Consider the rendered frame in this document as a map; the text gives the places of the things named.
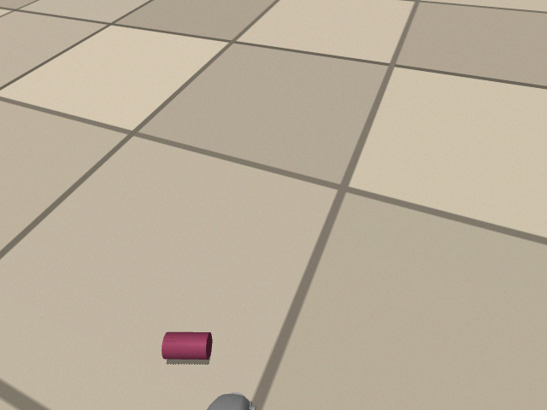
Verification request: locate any can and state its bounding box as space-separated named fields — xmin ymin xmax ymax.
xmin=162 ymin=332 xmax=212 ymax=360

